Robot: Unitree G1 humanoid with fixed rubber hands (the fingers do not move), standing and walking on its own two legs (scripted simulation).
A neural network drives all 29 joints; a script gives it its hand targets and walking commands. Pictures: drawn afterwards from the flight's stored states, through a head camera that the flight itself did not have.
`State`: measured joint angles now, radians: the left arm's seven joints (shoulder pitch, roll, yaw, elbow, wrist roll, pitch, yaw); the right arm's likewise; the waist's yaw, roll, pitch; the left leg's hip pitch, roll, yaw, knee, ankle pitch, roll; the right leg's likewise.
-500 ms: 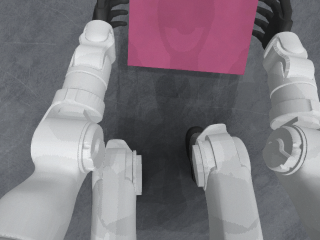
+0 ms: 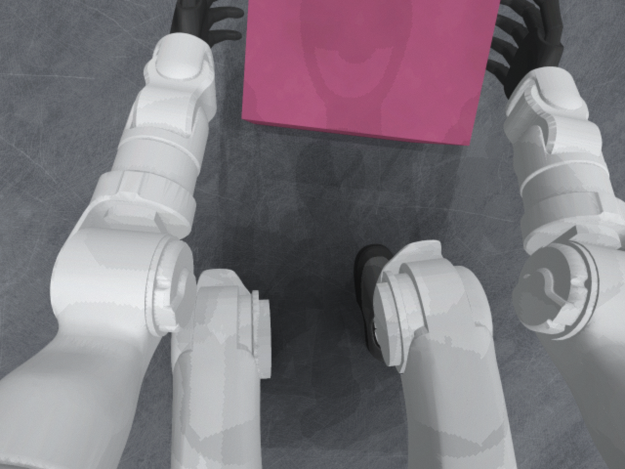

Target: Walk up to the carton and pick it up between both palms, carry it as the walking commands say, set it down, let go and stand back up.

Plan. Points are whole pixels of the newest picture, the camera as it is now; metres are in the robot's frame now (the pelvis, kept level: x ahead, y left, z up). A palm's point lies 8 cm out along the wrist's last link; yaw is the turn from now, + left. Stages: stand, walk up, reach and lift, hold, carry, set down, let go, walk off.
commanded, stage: set down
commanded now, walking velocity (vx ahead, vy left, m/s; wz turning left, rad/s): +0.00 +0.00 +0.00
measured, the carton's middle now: (355, 52) +0.53 -0.12 -0.28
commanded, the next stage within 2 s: let go in 1.88 s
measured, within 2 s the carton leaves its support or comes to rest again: neither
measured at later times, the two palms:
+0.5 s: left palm (166, 29) +0.55 +0.09 -0.19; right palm (545, 87) +0.46 -0.30 -0.18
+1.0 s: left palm out of the picture +0.57 +0.09 -0.07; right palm out of the picture +0.46 -0.31 -0.07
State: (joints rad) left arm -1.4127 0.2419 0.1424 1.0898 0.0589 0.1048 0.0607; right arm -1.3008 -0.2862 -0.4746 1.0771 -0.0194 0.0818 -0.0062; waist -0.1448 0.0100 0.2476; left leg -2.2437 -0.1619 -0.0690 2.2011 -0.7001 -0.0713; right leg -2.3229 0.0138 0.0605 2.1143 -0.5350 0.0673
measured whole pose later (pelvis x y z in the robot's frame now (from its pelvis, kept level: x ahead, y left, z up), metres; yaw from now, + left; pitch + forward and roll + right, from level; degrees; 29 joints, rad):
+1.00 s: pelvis +0.00 +0.00 +0.05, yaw +0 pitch +45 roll +1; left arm -1.34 0.35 0.11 0.99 -0.07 0.19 0.08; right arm -1.15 -0.31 -0.37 0.89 0.10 0.12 -0.04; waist -0.15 0.05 0.08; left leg -2.14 -0.09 -0.03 2.01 -0.66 -0.04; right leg -2.23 0.03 0.07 1.94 -0.49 0.06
